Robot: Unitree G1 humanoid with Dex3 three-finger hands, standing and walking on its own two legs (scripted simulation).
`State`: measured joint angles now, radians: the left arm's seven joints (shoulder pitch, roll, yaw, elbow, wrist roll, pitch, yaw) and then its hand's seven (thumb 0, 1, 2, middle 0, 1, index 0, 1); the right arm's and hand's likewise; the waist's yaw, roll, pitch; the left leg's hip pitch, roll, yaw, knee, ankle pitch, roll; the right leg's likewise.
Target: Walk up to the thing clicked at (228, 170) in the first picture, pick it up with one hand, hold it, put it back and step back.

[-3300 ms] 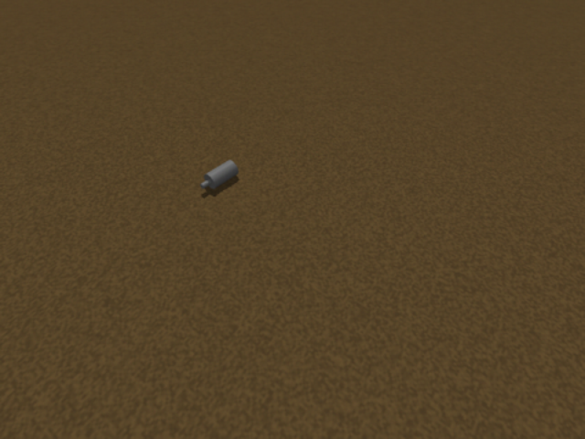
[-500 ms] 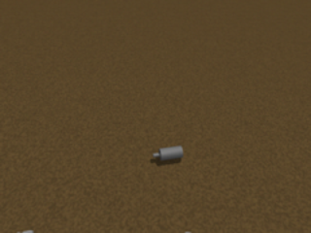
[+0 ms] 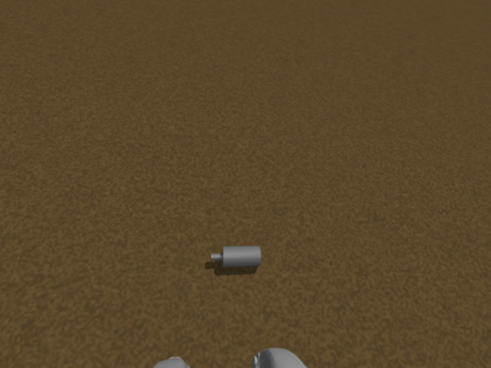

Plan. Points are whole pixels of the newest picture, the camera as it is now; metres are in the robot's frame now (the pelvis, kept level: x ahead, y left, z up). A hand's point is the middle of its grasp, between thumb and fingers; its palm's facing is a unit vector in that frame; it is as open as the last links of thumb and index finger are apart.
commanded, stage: walk up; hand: left
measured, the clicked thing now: (235, 256) +0.64 -0.04 -0.70
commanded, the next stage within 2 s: none
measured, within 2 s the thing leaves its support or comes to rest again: neither
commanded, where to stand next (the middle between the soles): +0.26 -0.28 m, yaw +6 degrees
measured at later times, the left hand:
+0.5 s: hand out of the picture +0.08 +0.08 -0.12, palm faces +0.06 -0.92 -0.39, open 7.4 cm
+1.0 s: hand (256, 298) +0.28 -0.04 -0.14, palm faces +0.07 -0.91 -0.40, open 7.4 cm
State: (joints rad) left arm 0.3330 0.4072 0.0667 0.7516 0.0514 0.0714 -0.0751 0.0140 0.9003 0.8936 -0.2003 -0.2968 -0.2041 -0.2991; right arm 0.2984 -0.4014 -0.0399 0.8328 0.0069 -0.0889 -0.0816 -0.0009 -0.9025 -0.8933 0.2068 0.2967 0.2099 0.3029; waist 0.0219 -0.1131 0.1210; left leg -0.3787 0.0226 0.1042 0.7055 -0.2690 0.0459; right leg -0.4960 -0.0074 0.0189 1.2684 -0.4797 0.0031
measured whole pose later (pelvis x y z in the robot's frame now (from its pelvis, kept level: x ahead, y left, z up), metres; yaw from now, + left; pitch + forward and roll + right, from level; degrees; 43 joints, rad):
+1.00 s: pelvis +0.20 -0.33 -0.01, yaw +6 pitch -3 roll +0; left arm 0.24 0.44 0.07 0.82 -0.01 -0.05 -0.01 0.01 0.90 0.89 -0.20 -0.30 -0.20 -0.30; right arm 0.26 -0.43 -0.04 0.85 -0.01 -0.02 0.00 0.00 -0.90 -0.89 0.20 0.30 0.21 0.30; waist -0.03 -0.03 0.12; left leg -0.36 0.09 -0.02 0.78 -0.37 0.01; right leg -0.41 -0.09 0.02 0.73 -0.25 0.04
